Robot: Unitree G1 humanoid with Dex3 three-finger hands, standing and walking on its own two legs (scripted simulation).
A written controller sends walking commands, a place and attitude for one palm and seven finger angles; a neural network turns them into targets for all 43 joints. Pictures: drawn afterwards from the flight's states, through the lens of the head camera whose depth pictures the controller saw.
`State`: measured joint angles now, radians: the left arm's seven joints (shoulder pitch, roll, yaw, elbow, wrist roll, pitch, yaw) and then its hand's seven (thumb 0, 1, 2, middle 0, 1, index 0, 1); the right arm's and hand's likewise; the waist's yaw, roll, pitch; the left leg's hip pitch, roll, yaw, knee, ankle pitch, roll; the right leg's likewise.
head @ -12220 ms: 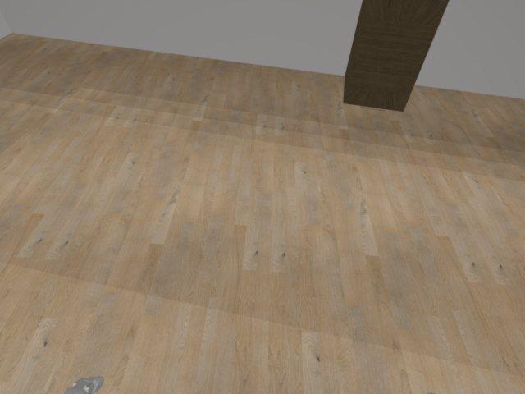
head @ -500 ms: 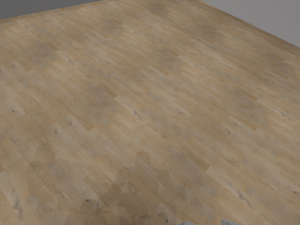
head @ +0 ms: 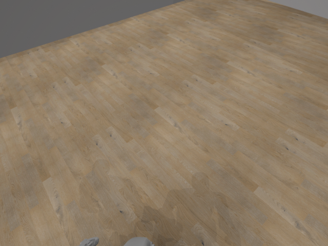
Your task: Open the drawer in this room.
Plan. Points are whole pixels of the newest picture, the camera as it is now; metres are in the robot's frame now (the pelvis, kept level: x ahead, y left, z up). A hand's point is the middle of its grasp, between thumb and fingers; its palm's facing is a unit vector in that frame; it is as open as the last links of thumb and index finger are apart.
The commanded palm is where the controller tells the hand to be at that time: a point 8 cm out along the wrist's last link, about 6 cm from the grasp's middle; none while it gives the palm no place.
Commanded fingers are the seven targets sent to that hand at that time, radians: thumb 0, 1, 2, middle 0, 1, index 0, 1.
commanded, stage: turn or walk to find it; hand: left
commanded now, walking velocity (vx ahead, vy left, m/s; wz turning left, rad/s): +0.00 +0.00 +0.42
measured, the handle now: out of the picture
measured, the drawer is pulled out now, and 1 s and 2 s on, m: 0.00 0.00 0.00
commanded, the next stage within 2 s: none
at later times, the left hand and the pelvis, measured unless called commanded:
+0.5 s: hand out of the picture -0.07 +0.27 -0.19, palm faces +0.30 -0.92 -0.24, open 7.4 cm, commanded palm none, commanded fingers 0.00 0.90 0.90 -0.20 -0.30 -0.20 -0.30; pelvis -0.02 +0.05 +0.00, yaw +14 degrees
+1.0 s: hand out of the picture -0.01 +0.21 -0.14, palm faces +0.42 -0.86 -0.29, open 7.4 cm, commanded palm none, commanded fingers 0.00 0.90 0.90 -0.20 -0.30 -0.20 -0.30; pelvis -0.03 -0.01 +0.00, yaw +26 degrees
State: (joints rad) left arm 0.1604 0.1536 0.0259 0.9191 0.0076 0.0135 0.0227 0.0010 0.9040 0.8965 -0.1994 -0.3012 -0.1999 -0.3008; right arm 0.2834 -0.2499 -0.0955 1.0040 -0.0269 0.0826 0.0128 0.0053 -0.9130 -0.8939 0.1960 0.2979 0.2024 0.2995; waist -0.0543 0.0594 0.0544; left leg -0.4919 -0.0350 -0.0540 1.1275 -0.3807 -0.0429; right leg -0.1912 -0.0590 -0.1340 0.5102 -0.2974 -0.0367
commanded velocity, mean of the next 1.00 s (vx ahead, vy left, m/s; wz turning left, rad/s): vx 0.00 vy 0.00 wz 0.42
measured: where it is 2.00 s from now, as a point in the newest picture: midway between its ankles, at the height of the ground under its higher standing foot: outside the picture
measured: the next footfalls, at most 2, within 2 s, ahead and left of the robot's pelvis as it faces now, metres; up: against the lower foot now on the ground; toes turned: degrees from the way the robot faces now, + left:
left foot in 0.36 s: -0.01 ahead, +0.15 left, +0.00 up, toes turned +16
right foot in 0.88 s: +0.04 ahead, -0.08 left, +0.00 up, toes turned +18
